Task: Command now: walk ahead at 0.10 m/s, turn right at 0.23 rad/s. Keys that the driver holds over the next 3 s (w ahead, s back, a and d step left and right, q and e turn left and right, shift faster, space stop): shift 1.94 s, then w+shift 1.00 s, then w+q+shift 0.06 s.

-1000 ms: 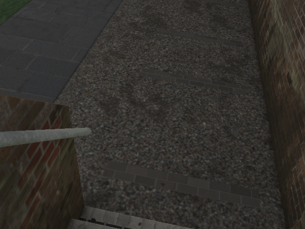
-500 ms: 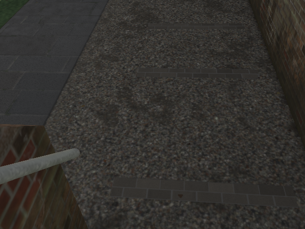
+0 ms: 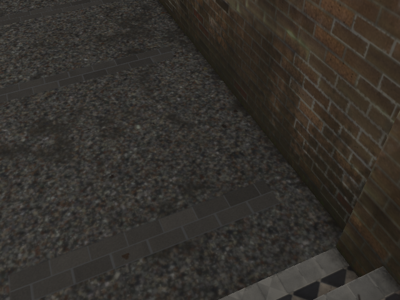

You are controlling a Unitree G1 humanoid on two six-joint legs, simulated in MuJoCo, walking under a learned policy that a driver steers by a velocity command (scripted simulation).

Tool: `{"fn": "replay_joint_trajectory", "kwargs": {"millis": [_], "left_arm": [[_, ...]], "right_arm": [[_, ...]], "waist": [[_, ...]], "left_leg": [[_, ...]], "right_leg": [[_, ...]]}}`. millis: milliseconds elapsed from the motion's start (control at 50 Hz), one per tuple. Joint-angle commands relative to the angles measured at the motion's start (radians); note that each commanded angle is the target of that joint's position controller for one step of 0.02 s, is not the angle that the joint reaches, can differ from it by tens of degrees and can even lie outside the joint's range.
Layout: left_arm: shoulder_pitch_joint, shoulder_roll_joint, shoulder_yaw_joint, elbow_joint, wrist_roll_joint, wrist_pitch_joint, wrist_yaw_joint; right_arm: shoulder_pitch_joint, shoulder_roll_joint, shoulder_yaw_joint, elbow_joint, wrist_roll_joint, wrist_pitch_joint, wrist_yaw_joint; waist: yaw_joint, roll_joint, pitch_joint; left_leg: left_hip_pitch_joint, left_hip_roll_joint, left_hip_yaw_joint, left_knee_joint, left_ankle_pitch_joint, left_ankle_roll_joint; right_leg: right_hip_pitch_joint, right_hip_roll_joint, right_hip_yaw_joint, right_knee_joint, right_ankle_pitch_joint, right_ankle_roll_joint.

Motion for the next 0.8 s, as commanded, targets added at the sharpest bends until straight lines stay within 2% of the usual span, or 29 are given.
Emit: {"fn": "replay_joint_trajectory", "kwargs": {"millis": [20,40,60,80,100,120,160,180,220,240,260,280,300,320,340,360,380,400,420,440,460,520,600,620,640,680,740,760,800], "left_arm": [[0.107,0.104,-0.006,-0.022,-0.003,-0.018,0.039],[0.015,0.030,-0.050,-0.046,0.011,-0.017,0.049],[-0.013,0.037,-0.063,-0.051,0.016,-0.014,0.054],[-0.021,0.051,-0.072,-0.059,0.015,-0.008,0.054],[-0.021,0.067,-0.077,-0.065,-0.001,-0.010,0.053],[-0.034,0.081,-0.078,-0.076,-0.018,-0.007,0.051],[-0.036,0.109,-0.079,-0.100,-0.019,-0.001,0.043],[-0.006,0.123,-0.075,-0.098,-0.009,0.006,0.043],[0.003,0.105,-0.074,-0.087,0.007,0.006,0.050],[0.022,0.110,-0.068,-0.086,0.026,0.017,0.051],[0.035,0.131,-0.058,-0.082,0.032,0.023,0.054],[0.036,0.151,-0.048,-0.068,0.033,0.036,0.059],[0.088,0.141,-0.040,-0.057,0.027,0.032,0.055],[0.106,0.138,-0.033,-0.047,0.017,0.029,0.047],[0.074,0.162,-0.011,-0.082,0.002,0.025,0.034],[0.018,0.168,-0.002,-0.079,0.006,0.030,0.027],[0.009,0.143,-0.003,-0.068,0.003,0.039,0.020],[0.004,0.115,-0.011,-0.053,0.006,0.045,0.016],[-0.015,0.102,-0.015,-0.047,0.010,0.046,0.014],[-0.025,0.096,-0.018,-0.046,0.013,0.045,0.011],[0.000,0.093,-0.022,-0.023,0.023,0.044,0.016],[-0.015,0.128,-0.014,-0.001,0.016,0.044,0.020],[-0.023,0.137,-0.010,0.027,0.014,0.047,0.022],[-0.007,0.128,-0.011,0.042,0.015,0.049,0.027],[0.000,0.128,-0.011,0.051,0.015,0.049,0.028],[0.001,0.122,-0.008,0.068,0.008,0.051,0.032],[0.024,0.105,-0.011,0.102,0.009,0.037,0.039],[0.019,0.100,-0.015,0.107,0.011,0.037,0.042],[0.023,0.101,-0.015,0.121,0.010,0.034,0.046]], "right_arm": [[0.117,-0.059,-0.006,-0.019,-0.044,0.034,-0.023],[0.025,-0.043,0.014,-0.059,0.001,0.040,-0.026],[-0.014,-0.035,0.018,-0.049,0.002,0.056,-0.018],[0.004,-0.016,0.023,-0.005,0.008,0.067,-0.012],[0.032,-0.017,0.021,0.019,0.007,0.076,-0.004],[0.025,-0.027,0.019,0.024,0.008,0.084,0.005],[-0.072,-0.068,0.015,0.004,0.005,0.090,0.022],[-0.107,-0.086,0.012,0.001,-0.004,0.095,0.027],[-0.078,-0.090,0.009,0.026,-0.001,0.084,0.037],[-0.089,-0.101,0.012,0.007,0.024,0.072,0.046],[-0.033,-0.086,0.016,0.030,0.035,0.065,0.053],[0.040,-0.069,0.021,0.053,0.034,0.064,0.058],[0.112,-0.087,0.013,0.092,0.033,0.059,0.065],[0.121,-0.097,0.007,0.103,0.030,0.050,0.066],[0.094,-0.102,0.011,0.094,0.022,0.037,0.061],[0.049,-0.056,0.032,0.081,0.017,0.022,0.063],[-0.005,-0.045,0.042,0.069,0.018,0.014,0.066],[-0.022,-0.058,0.039,0.067,0.026,0.010,0.069],[0.006,-0.074,0.035,0.076,0.029,0.007,0.072],[0.028,-0.079,0.033,0.086,0.029,0.006,0.073],[0.057,-0.080,0.030,0.089,0.040,0.001,0.072],[0.074,-0.053,0.038,0.094,0.035,-0.007,0.079],[0.104,-0.063,0.040,0.103,0.036,-0.021,0.082],[0.111,-0.086,0.031,0.104,0.039,-0.022,0.083],[0.106,-0.083,0.031,0.102,0.040,-0.023,0.083],[0.087,-0.065,0.033,0.104,0.042,-0.022,0.080],[0.087,-0.073,0.028,0.106,0.050,-0.027,0.070],[0.081,-0.062,0.031,0.107,0.062,-0.028,0.064],[0.079,-0.061,0.029,0.113,0.062,-0.027,0.060]], "waist": [[-0.001,-0.064,-0.117],[-0.048,0.027,-0.035],[-0.055,0.030,-0.034],[-0.051,0.002,-0.072],[-0.058,-0.048,-0.090],[-0.059,-0.064,-0.082],[-0.006,-0.105,0.007],[0.027,-0.102,0.057],[0.031,-0.074,0.080],[0.047,-0.089,0.093],[0.063,-0.132,0.075],[0.034,-0.160,0.066],[0.036,-0.066,0.061],[0.045,-0.006,0.047],[0.046,0.122,0.068],[0.038,0.130,0.081],[0.064,0.097,0.080],[0.075,0.034,0.052],[0.062,0.012,0.030],[0.058,0.021,0.017],[0.049,0.031,0.004],[0.038,0.031,0.031],[0.033,0.041,0.045],[0.034,0.050,0.033],[0.037,0.054,0.043],[0.045,0.051,0.074],[0.042,0.039,0.045],[0.040,0.047,0.037],[0.034,0.047,0.033]], "left_leg": [[-0.221,-0.006,-0.144,-0.108,0.315,-0.043],[-0.107,0.012,-0.151,-0.409,0.530,-0.094],[0.028,0.010,-0.119,-0.496,0.647,-0.104],[0.135,-0.012,-0.076,-0.487,0.699,-0.103],[0.190,-0.023,-0.083,-0.431,0.766,-0.089],[0.205,-0.023,-0.087,-0.460,0.747,-0.080],[0.209,-0.002,-0.073,-0.554,0.663,-0.070],[0.184,0.004,-0.066,-0.587,0.619,-0.061],[0.260,0.026,-0.061,-0.722,0.532,-0.056],[0.272,0.004,-0.006,-1.024,0.247,-0.047],[0.398,-0.014,0.039,-1.114,0.213,-0.040],[0.517,-0.021,0.060,-1.252,0.248,-0.025],[0.598,-0.012,0.047,-1.319,0.384,-0.019],[0.652,0.023,-0.023,-1.358,0.517,0.002],[0.535,0.098,-0.179,-1.397,0.661,0.058],[0.463,0.163,-0.274,-1.501,0.705,0.072],[0.411,0.160,-0.250,-1.530,0.680,0.063],[0.408,0.119,-0.175,-1.520,0.656,0.038],[0.439,0.089,-0.128,-1.510,0.624,0.023],[0.462,0.078,-0.119,-1.522,0.589,0.017],[0.471,0.082,-0.122,-1.557,0.544,0.007],[0.473,0.089,-0.143,-1.610,0.522,-0.008],[0.462,0.103,-0.172,-1.672,0.497,-0.024],[0.465,0.106,-0.181,-1.686,0.483,-0.024],[0.459,0.110,-0.188,-1.701,0.475,-0.026],[0.443,0.113,-0.181,-1.712,0.540,-0.034],[0.514,0.128,-0.174,-1.686,0.717,-0.041],[0.542,0.129,-0.167,-1.686,0.759,-0.042],[0.582,0.129,-0.159,-1.676,0.807,-0.040]], "right_leg": [[0.051,-0.481,0.463,-0.111,0.789,-0.199],[-0.181,-0.432,0.386,-0.129,0.624,-0.164],[-0.279,-0.375,0.335,-0.103,0.511,-0.131],[-0.317,-0.318,0.292,-0.105,0.415,-0.079],[-0.323,-0.314,0.311,-0.081,0.431,-0.058],[-0.324,-0.303,0.298,-0.104,0.312,-0.035],[-0.334,-0.298,0.352,-0.204,0.013,-0.012],[-0.294,-0.302,0.386,-0.222,0.015,-0.021],[-0.274,-0.305,0.378,-0.168,0.187,-0.052],[-0.185,-0.246,0.298,-0.172,0.213,-0.028],[-0.191,-0.231,0.287,-0.167,0.261,-0.028],[-0.209,-0.208,0.268,-0.139,0.247,-0.021],[-0.214,-0.182,0.246,-0.116,0.275,0.020],[-0.224,-0.152,0.213,-0.045,0.272,0.052],[-0.209,-0.097,0.128,-0.073,0.019,0.094],[-0.144,-0.092,0.107,-0.080,-0.150,0.121],[-0.035,-0.105,0.111,-0.146,-0.139,0.135],[0.067,-0.127,0.126,-0.189,-0.070,0.131],[0.107,-0.136,0.132,-0.199,-0.018,0.122],[0.125,-0.146,0.133,-0.210,0.010,0.120],[0.143,-0.150,0.140,-0.219,-0.022,0.122],[0.149,-0.164,0.138,-0.264,-0.030,0.135],[0.183,-0.173,0.145,-0.285,-0.002,0.152],[0.194,-0.171,0.139,-0.268,-0.004,0.149],[0.196,-0.175,0.139,-0.271,0.003,0.151],[0.187,-0.182,0.137,-0.273,0.028,0.164],[0.180,-0.196,0.138,-0.281,0.079,0.175],[0.166,-0.202,0.136,-0.297,0.090,0.179],[0.151,-0.202,0.135,-0.306,0.100,0.181]]}}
